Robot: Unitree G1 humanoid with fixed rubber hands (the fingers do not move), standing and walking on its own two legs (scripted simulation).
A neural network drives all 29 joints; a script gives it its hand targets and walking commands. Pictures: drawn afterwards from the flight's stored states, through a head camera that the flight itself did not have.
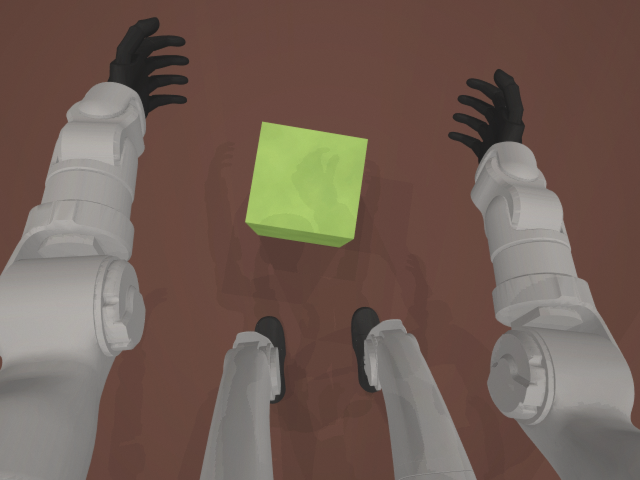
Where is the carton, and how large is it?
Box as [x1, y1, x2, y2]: [245, 122, 367, 247]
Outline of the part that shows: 262,122 245,222 258,234 339,247 352,239 354,234 367,139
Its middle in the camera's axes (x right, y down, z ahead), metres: -0.03 -0.10 +0.87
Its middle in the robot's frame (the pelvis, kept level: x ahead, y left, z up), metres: +0.52 -0.01 -0.53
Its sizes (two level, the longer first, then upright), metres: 0.210 0.200 0.250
